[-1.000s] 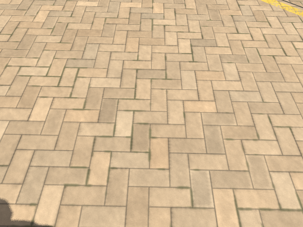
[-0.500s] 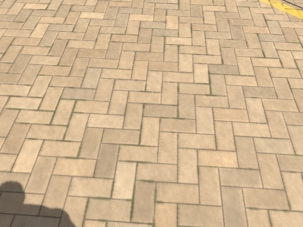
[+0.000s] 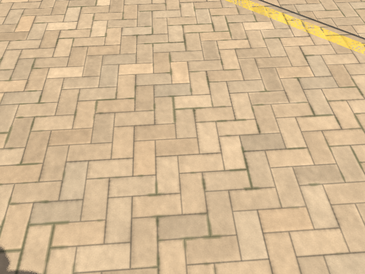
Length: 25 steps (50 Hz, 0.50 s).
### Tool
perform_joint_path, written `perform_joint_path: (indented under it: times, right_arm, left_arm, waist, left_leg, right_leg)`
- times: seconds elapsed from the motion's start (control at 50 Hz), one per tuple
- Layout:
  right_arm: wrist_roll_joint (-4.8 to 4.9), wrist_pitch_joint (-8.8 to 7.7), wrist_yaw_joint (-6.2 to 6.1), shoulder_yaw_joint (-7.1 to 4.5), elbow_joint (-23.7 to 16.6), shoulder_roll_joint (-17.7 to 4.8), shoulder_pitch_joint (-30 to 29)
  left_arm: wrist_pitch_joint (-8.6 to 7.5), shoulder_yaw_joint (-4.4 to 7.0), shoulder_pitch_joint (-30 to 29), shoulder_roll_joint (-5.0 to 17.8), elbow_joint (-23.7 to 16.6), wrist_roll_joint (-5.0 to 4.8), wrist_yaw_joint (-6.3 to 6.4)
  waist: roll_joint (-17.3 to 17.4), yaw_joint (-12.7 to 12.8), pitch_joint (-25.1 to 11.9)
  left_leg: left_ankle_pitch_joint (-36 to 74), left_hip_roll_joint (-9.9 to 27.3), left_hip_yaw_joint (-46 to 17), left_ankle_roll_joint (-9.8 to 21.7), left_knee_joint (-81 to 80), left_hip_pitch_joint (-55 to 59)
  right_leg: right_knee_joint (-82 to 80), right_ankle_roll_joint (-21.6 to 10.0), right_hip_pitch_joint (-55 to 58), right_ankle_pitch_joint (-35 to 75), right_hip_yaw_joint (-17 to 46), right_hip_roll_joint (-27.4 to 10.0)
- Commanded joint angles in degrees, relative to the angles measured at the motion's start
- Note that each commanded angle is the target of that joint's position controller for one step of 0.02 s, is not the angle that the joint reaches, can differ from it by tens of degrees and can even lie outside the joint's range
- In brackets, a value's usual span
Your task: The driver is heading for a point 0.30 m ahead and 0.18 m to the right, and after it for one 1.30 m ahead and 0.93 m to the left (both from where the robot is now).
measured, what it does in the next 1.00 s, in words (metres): walks ahead, turning left: right foot, then left foot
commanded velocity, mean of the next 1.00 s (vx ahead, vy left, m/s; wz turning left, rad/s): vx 1.00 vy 0.00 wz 0.36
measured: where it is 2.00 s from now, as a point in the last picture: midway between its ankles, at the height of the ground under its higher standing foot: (99, 75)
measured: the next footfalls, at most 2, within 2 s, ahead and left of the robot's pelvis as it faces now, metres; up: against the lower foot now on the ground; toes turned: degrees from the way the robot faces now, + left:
right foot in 0.24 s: +0.42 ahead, -0.08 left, +0.00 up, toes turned -14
left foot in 0.68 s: +0.85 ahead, +0.00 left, +0.00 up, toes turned +11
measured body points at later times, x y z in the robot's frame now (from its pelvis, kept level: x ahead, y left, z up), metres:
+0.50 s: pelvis +0.48 -0.05 -0.01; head +0.49 -0.05 +0.44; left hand +0.46 +0.21 -0.14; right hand +0.60 -0.30 -0.13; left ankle +0.61 +0.11 -0.65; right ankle +0.38 -0.07 -0.74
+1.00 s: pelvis +0.96 -0.01 +0.00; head +0.99 +0.00 +0.44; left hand +1.16 +0.26 -0.05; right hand +1.02 -0.30 -0.13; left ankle +0.81 -0.01 -0.74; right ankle +1.23 -0.13 -0.68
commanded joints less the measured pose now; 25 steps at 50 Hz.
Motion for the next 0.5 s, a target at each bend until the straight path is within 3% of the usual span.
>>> perform_joint_path:
  times: [0.02, 0.04, 0.08, 0.12, 0.14, 0.16, 0.18, 0.2, 0.22, 0.24, 0.26, 0.28, 0.3, 0.32, 0.34, 0.36, 0.38, 0.4, 0.46, 0.5]
  right_arm:
    - [0.36, -2.23, 0.34, 0.39, -3.4, -1.9, -2.7]
    - [0.34, -2.33, 0.24, 0.53, -3.5, -2.2, -2.1]
    - [0.86, -2.39, -0.5, 0.81, -3.0, -3.1, 0.3]
    - [1.07, -2.08, -1.85, 0.89, -2.8, -4.9, 2.3]
    - [1.11, -2.08, -2.95, 0.88, -4.0, -6.0, 1.6]
    - [1.27, -1.63, -3.69, 0.65, -3.7, -8.7, 2.6]
    - [1.01, -0.61, -4.35, 0.35, -3.3, -10.2, 2.4]
    - [0.29, 0.35, -4.39, 0.07, -3.4, -10.9, 0.1]
    - [-0.53, 1.56, -4.21, -0.35, -4.7, -11.6, -5.4]
    - [-0.75, 1.71, -3.17, 0.22, -5.3, -6.7, -5.9]
    - [2.25, 0.71, -2.29, 2.06, -8.1, 0.9, 5.9]
    - [3.23, -0.04, -2.15, 1.79, -9.9, -3.3, -0.9]
    - [3.02, 0.02, -1.77, 1.42, -10.3, -4.7, -4.8]
    - [2.46, 0.56, -1.38, 1.35, -9.7, -4.1, -5.5]
    - [1.52, 1.93, -0.9, 1.55, -8.8, -2.7, -4.6]
    - [0.72, 3.43, -0.08, 1.72, -8.0, -1.4, -2.6]
    - [0.51, 4.47, 0.52, 1.65, -8.0, -0.6, -2.6]
    - [0.47, 5.25, 1.03, 1.64, -8.7, 0.0, -4.0]
    - [1.36, 5.65, 1.52, 1.7, -11.9, 0.1, -13.1]
    - [1.65, 5.11, 1.76, 2.01, -13.2, 0.4, -17.3]
  left_arm:
    - [0.47, -0.79, -4.3, -0.1, -4.8, -0.43, -1.04]
    - [0.37, -0.89, -5.2, -0.1, -5.0, -0.82, -1.19]
    - [-0.25, -1.45, -10.9, -0.1, -7.6, -0.65, -1.73]
    - [-0.57, -1.48, -12.6, 0.7, -8.1, -0.17, -2.02]
    - [-0.07, -0.92, -9.0, 2.3, -6.2, -1.0, -2.04]
    - [-0.31, -1.03, -6.6, 2.3, -6.3, 0.23, -2.06]
    - [-0.24, -0.53, -1.0, 4.0, -4.8, 1.09, -1.61]
    - [-0.21, 0.77, 9.2, 6.8, -1.3, 1.33, -0.66]
    - [0.06, 2.53, 21.9, 9.8, 2.7, 0.93, 0.56]
    - [0.42, 3.95, 24.4, 13.3, 4.0, 1.22, 1.71]
    - [-0.27, 4.49, 19.5, 17.2, 1.6, 2.88, 1.66]
    - [-0.39, 4.9, 17.3, 14.2, 1.6, 1.51, 1.48]
    - [-0.92, 3.75, 13.2, 9.3, 1.8, 1.63, 1.78]
    - [-1.56, 2.77, 9.8, 5.2, 1.9, 1.96, 1.7]
    - [-2.57, 1.95, 8.6, 3.2, 2.2, 1.88, 1.8]
    - [-3.41, 1.44, 8.5, 2.1, 2.8, 1.2, 2.05]
    - [-4.26, 1.24, 8.7, 1.9, 3.6, 0.61, 1.98]
    - [-5.03, 1.5, 8.7, 3.1, 4.1, 0.01, 1.78]
    - [-6.21, 1.43, 10.5, 3.1, 4.6, -0.11, 0.99]
    - [-6.36, 1.07, 12.3, 2.9, 4.8, -0.34, 1.12]
  waist:
    - [4.4, 1.7, 7.2]
    - [3.8, 1.6, 6.6]
    - [3.5, 0.7, 8.4]
    - [4.3, 0.6, 7.0]
    - [6.2, 1.8, 0.7]
    - [8.9, 4.1, 1.7]
    - [10.2, 7.6, 0.3]
    - [10.7, 12.6, -2.7]
    - [10.0, 19.7, -6.8]
    - [0.2, 17.1, -9.1]
    - [-12.0, 5.9, -17.9]
    - [-3.6, 9.2, -16.8]
    - [1.7, 6.7, -4.9]
    - [6.1, 3.9, 0.7]
    - [6.7, 1.7, 2.4]
    - [5.9, -0.2, 3.5]
    - [5.2, -1.4, 4.4]
    - [3.5, -1.9, 5.0]
    - [0.5, 0.4, 7.1]
    - [-0.8, 1.7, 6.6]
  left_leg:
    - [22.8, 12.5, -2.1, -2.7, -14.0, -9.1]
    - [29.8, 11.4, 1.0, -3.6, -13.3, -7.4]
    - [40.7, 12.3, 3.9, -4.7, -13.5, -4.6]
    - [55.9, 13.1, 5.6, -5.7, -11.3, 2.0]
    - [73.0, 12.7, 6.3, -6.6, -6.4, 5.6]
    - [81.5, 15.4, 5.7, -6.5, -0.9, 5.3]
    - [86.0, 18.3, 4.0, -5.7, 5.9, 5.1]
    - [80.9, 18.8, 2.6, -3.8, 16.3, 3.7]
    - [70.9, 17.0, 2.0, -1.3, 34.1, 0.2]
    - [14.5, 8.9, 0.0, 0.8, 60.3, -13.0]
    - [-15.6, 2.2, -12.6, 1.0, 77.5, -31.8]
    - [-8.1, 4.1, -15.7, 2.4, 77.0, -39.4]
    - [-2.7, 7.2, -14.3, 2.4, 72.7, -42.3]
    - [0.2, 9.7, -14.6, 2.3, 68.0, -39.7]
    - [1.9, 11.3, -15.5, 1.7, 65.8, -35.7]
    - [3.2, 12.7, -15.8, 0.7, 63.1, -31.4]
    - [4.1, 13.7, -16.1, 0.0, 60.6, -30.6]
    - [5.4, 14.4, -15.5, -0.6, 58.0, -31.6]
    - [14.3, 12.7, -9.8, -0.4, 47.4, -34.5]
    - [20.0, 10.7, -5.1, 0.9, 40.3, -34.8]
  right_leg:
    - [-7.5, 0.2, -1.4, 9.4, -3.7, -0.6]
    - [-10.5, -0.3, -1.1, 12.3, -5.6, 0.7]
    - [-21.2, -1.2, 0.5, 15.6, -10.4, 1.8]
    - [-28.4, -2.8, 4.0, 17.8, -14.4, 5.7]
    - [-27.7, -3.3, 10.8, 17.5, -16.0, 9.9]
    - [-29.5, -4.2, 13.4, 13.8, -15.5, 10.6]
    - [-31.0, -5.5, 20.1, 8.8, -13.6, 12.0]
    - [-32.9, -6.8, 29.3, 6.0, -9.8, 11.9]
    - [-38.6, -8.9, 40.0, 3.7, -5.9, 9.8]
    - [-36.2, -9.9, 50.5, -2.7, 4.1, 1.1]
    - [-37.6, -14.6, 64.4, 2.1, 30.0, -14.5]
    - [-50.9, -14.9, 60.7, -14.9, 35.1, -14.2]
    - [-55.9, -12.6, 49.9, -19.1, 28.9, -13.1]
    - [-58.4, -9.7, 40.4, -17.2, 22.7, -11.6]
    - [-59.6, -7.2, 33.8, -12.4, 16.6, -9.7]
    - [-61.5, -4.8, 27.7, -11.1, 11.4, -7.9]
    - [-62.1, -2.3, 25.6, -7.2, 6.7, -6.2]
    - [-63.2, -0.2, 24.6, -3.8, 2.8, -5.2]
    - [-64.2, 5.2, 26.0, 18.6, -10.6, 0.2]
    - [-63.6, 6.6, 30.0, 30.0, -15.4, 2.0]
Keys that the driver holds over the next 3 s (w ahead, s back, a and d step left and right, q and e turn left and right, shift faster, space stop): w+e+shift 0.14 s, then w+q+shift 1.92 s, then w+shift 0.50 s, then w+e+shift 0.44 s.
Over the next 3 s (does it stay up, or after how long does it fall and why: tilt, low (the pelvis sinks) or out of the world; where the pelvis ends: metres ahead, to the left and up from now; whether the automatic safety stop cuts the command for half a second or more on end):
stays up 1.67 1.47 -0.01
